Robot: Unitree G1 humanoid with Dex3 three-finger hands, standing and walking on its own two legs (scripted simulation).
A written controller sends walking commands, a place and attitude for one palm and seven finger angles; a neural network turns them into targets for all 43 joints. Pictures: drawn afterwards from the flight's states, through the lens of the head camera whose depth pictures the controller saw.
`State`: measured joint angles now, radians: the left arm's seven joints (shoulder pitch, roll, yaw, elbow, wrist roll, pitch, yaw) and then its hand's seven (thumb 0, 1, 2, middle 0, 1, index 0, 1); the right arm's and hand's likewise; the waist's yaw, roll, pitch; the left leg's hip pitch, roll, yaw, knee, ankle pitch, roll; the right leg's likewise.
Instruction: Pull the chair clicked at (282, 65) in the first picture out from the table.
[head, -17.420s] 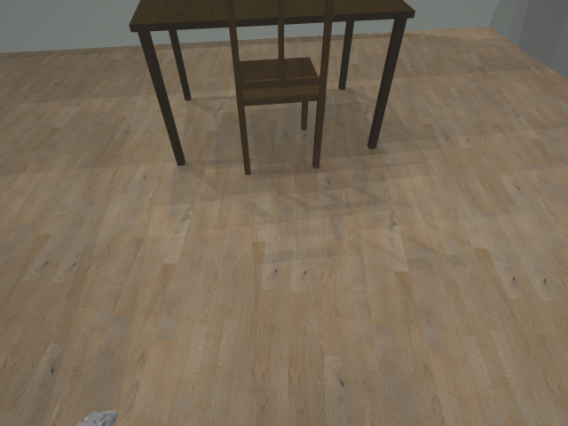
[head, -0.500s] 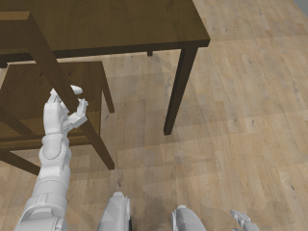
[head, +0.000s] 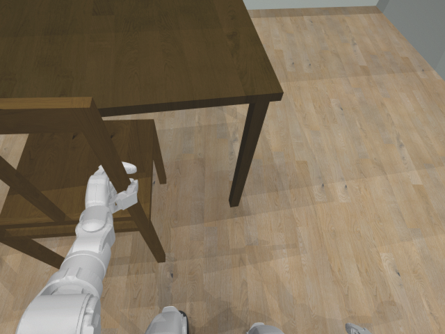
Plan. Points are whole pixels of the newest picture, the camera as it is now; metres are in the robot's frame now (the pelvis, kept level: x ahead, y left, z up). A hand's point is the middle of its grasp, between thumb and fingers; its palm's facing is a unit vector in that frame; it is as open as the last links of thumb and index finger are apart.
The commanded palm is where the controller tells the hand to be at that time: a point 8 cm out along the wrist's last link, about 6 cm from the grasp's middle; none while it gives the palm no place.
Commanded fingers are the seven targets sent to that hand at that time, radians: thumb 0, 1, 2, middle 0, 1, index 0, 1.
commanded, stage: step backward, pulling the chair out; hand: left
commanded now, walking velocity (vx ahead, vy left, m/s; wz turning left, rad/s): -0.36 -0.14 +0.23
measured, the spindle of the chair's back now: (22, 186) +0.40 +0.39 -0.05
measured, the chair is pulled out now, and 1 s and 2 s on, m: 0.05 0.15 0.15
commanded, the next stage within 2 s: none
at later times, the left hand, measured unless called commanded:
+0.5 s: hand (142, 237) +0.30 +0.14 -0.05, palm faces +0.05 -0.98 -0.20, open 5.8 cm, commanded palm +0.30 +0.20 -0.04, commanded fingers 0.00 0.90 0.90 -0.50 -1.45 -0.50 -1.45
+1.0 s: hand (142, 237) +0.30 +0.14 -0.05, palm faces +0.01 -0.98 -0.22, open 5.9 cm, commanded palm +0.30 +0.20 -0.04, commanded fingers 0.00 0.90 0.90 -0.50 -1.45 -0.50 -1.45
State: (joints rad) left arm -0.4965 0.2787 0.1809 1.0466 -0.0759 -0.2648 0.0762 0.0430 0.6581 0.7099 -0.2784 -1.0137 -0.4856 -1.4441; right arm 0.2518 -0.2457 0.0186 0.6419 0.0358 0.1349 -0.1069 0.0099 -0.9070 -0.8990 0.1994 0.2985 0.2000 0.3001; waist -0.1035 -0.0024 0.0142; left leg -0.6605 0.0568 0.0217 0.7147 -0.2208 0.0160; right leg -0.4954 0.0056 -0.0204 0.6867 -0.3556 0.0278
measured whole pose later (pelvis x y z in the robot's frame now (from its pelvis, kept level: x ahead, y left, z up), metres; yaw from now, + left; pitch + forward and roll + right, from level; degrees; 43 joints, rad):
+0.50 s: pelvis -0.05 -0.01 +0.01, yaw +1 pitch +2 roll -3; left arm -0.46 0.21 0.06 1.10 -0.03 -0.30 0.08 0.04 0.59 0.72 -0.31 -1.09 -0.49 -1.44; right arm 0.19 -0.26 0.03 0.72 0.05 0.01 -0.14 0.01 -0.91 -0.90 0.20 0.30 0.20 0.30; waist -0.07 0.05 0.11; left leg -0.54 0.05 -0.03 0.60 -0.10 0.00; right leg -0.39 0.02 -0.05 0.62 -0.26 0.01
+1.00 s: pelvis -0.05 -0.02 +0.01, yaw +4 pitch +1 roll -2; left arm -0.47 0.21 0.01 1.10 -0.02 -0.30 0.05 0.02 0.55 0.76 -0.33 -1.16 -0.49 -1.44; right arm 0.20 -0.25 0.03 0.76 0.04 -0.02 -0.14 0.01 -0.91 -0.90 0.20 0.30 0.20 0.30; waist -0.06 0.04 0.13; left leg -0.52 0.01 -0.06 0.60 -0.10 -0.01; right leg -0.38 0.02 -0.04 0.65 -0.30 0.00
